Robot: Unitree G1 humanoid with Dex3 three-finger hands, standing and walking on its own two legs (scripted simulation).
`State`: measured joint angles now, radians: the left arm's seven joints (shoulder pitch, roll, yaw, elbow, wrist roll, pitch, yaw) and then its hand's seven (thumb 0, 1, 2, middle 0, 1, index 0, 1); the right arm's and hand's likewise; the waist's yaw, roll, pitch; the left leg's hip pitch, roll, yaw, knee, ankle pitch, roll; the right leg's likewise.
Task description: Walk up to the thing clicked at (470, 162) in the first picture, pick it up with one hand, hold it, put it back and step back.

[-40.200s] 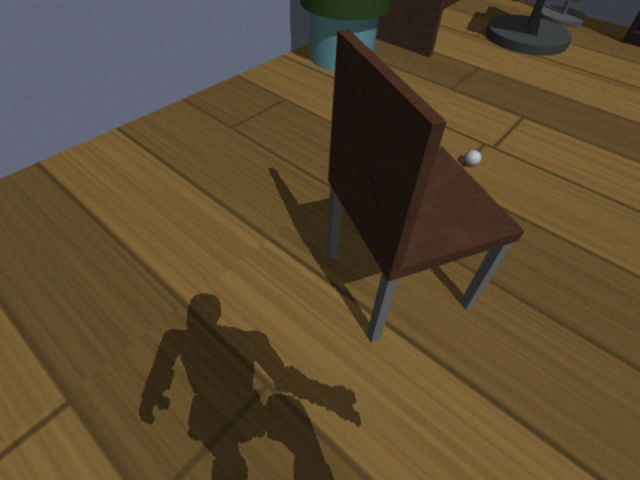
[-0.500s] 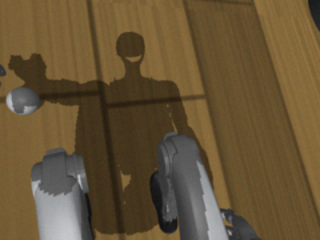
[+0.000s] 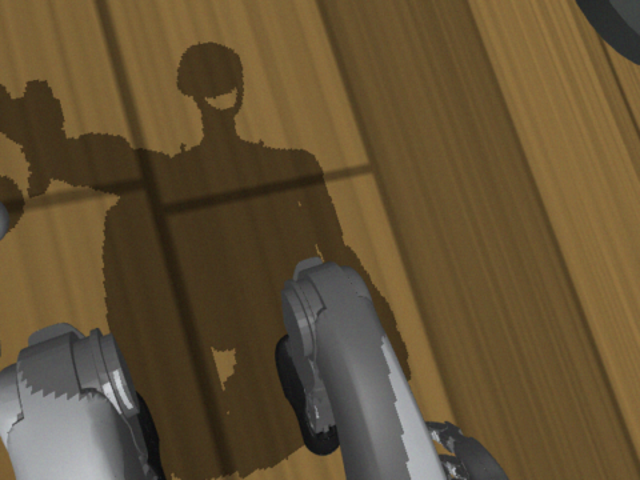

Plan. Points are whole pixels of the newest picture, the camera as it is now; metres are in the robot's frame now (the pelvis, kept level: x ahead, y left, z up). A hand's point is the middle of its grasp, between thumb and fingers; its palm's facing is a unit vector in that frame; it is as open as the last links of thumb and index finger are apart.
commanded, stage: close in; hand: left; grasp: from above
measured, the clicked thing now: out of the picture +0.48 +0.32 -0.28
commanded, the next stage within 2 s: rest palm in 0.24 s
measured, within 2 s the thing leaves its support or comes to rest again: neither
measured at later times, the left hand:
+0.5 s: hand out of the picture +0.45 +0.31 -0.21, palm faces -0.45 -0.12 -0.89, open 14.1 cm
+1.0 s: hand out of the picture +0.47 +0.30 -0.25, palm faces -0.47 -0.13 -0.87, open 14.1 cm
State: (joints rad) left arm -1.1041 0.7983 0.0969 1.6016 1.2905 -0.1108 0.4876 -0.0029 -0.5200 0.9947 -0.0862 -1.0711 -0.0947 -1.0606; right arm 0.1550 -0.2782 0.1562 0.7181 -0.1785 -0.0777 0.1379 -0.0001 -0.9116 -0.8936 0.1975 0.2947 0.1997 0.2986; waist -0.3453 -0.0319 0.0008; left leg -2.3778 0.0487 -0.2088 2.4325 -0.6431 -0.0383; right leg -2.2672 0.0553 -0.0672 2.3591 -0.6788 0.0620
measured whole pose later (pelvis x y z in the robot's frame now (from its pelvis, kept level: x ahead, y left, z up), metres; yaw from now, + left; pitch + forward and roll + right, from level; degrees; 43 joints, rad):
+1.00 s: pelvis +0.01 +0.01 -0.02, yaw -3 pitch +30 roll -11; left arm -1.03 0.94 0.14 1.67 1.25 -0.19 0.54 0.00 -0.51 0.99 -0.08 -1.01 -0.08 -1.00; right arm 0.13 -0.29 0.25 0.71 -0.25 -0.17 0.21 0.00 -0.90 -0.90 0.20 0.29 0.20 0.30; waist -0.37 -0.11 0.11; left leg -2.37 0.05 -0.27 2.53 -0.70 -0.04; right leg -2.25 0.08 -0.10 2.41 -0.72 0.08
